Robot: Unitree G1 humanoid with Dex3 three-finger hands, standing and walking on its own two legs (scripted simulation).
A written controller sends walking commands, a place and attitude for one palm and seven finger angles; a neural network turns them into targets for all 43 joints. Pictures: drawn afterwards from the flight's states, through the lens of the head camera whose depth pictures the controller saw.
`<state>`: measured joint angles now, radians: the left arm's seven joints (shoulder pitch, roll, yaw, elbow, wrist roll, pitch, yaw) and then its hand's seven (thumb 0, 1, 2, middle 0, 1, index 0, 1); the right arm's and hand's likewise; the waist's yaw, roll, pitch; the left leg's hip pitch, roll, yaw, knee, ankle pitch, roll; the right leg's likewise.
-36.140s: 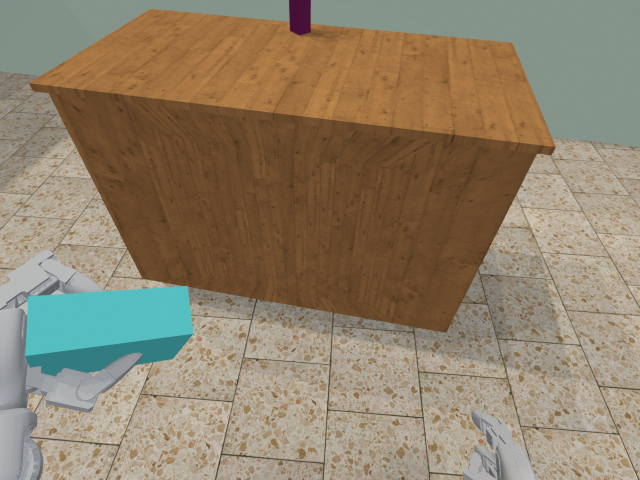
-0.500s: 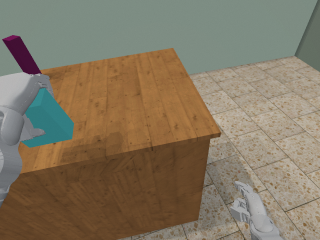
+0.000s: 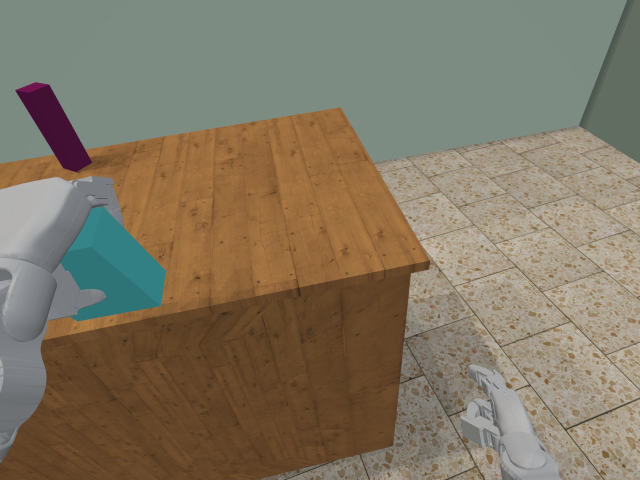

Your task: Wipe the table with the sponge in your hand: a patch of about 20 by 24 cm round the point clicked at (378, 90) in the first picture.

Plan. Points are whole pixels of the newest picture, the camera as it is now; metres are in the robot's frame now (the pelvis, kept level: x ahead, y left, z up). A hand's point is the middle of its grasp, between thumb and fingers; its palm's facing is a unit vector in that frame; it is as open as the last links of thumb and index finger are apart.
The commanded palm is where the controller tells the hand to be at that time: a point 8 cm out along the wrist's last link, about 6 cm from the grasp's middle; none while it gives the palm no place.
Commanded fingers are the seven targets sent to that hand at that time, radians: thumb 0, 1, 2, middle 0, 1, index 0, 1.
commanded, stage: bring the sponge back beside the body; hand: left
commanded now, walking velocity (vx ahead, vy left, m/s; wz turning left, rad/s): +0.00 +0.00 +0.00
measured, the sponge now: (101, 278) +0.23 +0.30 +0.19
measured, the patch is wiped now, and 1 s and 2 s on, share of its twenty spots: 1.00 1.00 1.00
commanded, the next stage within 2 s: step back with the hand held close in 0.54 s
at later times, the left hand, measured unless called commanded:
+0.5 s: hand (80, 259) +0.21 +0.28 +0.23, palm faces +0.32 -0.08 -0.94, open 9.2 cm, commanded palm +0.15 +0.29 +0.31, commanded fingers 0.00 0.10 1.30 -1.20 -1.60 -1.20 -1.60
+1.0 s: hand (117, 215) +0.23 +0.24 +0.27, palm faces +0.47 -0.80 -0.36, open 9.2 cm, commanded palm +0.17 +0.28 +0.29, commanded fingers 0.00 0.10 1.30 -1.20 -1.60 -1.20 -1.60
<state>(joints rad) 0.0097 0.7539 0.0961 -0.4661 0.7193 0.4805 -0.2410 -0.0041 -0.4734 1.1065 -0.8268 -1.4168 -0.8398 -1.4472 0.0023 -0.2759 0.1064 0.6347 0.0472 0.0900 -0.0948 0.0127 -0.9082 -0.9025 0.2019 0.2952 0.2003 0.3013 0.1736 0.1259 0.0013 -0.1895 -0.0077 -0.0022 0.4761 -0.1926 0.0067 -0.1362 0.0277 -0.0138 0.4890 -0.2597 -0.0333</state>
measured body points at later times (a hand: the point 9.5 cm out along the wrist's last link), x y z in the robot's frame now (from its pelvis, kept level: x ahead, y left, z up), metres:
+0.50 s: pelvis +0.00 +0.00 +0.00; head -0.04 -0.05 +0.45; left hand +0.19 +0.28 +0.28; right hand +0.27 -0.18 -0.06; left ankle +0.05 +0.12 -0.74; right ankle +0.01 -0.10 -0.74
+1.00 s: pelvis +0.00 +0.01 -0.01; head +0.00 +0.01 +0.44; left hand +0.20 +0.28 +0.29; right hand +0.15 -0.24 -0.10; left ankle +0.04 +0.11 -0.74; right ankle +0.01 -0.10 -0.74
